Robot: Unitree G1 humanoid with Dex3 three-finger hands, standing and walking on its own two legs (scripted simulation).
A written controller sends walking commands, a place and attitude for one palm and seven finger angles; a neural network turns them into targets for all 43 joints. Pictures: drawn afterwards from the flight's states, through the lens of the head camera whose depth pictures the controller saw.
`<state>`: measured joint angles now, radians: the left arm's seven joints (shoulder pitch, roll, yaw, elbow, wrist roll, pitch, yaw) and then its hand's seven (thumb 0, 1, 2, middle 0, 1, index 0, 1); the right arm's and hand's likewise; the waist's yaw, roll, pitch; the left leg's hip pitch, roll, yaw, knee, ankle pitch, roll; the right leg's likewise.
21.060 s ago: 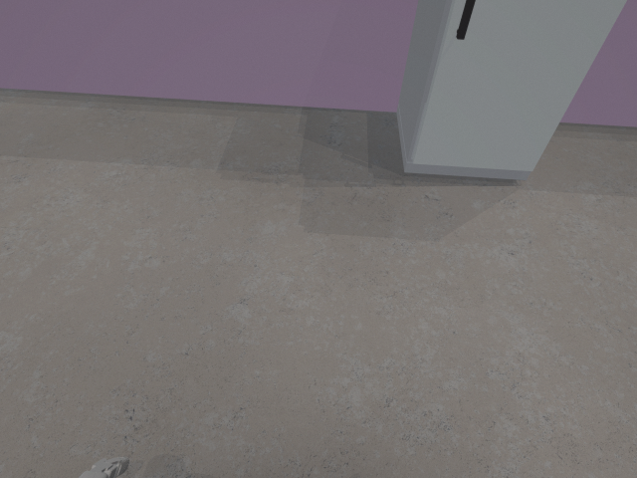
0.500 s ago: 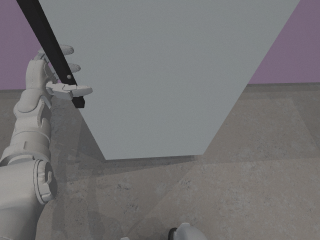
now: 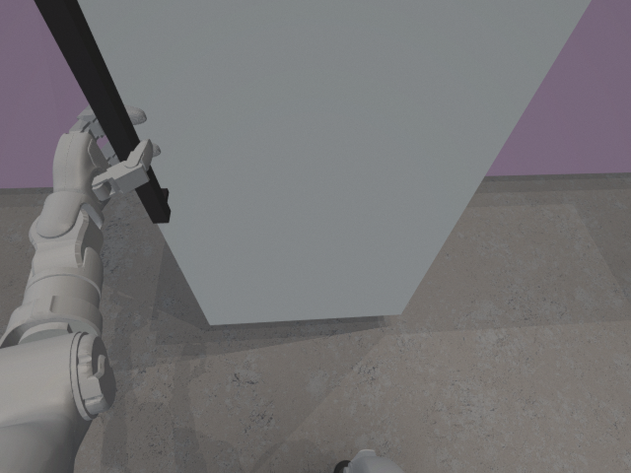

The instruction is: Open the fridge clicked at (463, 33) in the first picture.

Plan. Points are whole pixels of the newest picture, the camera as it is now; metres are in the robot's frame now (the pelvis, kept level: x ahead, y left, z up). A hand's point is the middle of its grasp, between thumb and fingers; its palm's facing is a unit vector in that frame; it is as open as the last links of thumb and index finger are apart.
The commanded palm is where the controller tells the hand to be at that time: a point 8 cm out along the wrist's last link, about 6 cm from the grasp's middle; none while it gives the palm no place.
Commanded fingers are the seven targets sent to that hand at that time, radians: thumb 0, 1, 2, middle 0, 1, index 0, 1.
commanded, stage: grip the handle and tug to test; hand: left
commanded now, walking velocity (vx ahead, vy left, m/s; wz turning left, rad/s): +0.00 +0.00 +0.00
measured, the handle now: (112, 95) +0.52 +0.23 +0.17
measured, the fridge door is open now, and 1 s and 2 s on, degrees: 0 0 18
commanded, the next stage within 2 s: pull the door a little, standing still in 0.66 s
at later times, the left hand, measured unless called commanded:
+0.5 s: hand (139, 165) +0.47 +0.21 +0.11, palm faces +0.03 -1.00 +0.00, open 6.0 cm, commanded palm +0.42 +0.26 +0.11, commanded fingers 0.00 0.90 0.90 -0.45 -1.40 -0.45 -1.40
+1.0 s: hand (139, 166) +0.47 +0.20 +0.11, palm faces +0.03 -1.00 +0.01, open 6.0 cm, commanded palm +0.42 +0.25 +0.11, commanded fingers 0.00 0.90 0.90 -0.45 -1.40 -0.45 -1.40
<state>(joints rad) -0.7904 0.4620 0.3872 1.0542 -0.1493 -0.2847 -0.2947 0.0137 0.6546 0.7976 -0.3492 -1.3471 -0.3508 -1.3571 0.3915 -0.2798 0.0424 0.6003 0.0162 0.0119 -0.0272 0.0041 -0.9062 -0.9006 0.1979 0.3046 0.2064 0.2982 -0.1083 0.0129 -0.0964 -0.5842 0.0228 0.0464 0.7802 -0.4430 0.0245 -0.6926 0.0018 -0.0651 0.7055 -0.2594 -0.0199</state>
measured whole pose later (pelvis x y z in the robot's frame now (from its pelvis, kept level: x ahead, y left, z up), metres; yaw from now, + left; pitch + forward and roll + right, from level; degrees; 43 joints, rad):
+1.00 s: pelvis +0.02 +0.01 +0.01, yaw -1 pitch +14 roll -2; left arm -0.62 0.37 0.34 0.81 -0.18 -0.21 -0.24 0.02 0.70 0.79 -0.31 -1.37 -0.33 -1.36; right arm 0.36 -0.27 0.02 0.58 0.02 0.01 -0.01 0.00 -0.91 -0.90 0.20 0.30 0.21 0.30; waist -0.07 0.03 -0.12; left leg -0.51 0.02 0.05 0.72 -0.45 0.03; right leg -0.63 0.00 -0.05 0.65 -0.27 -0.01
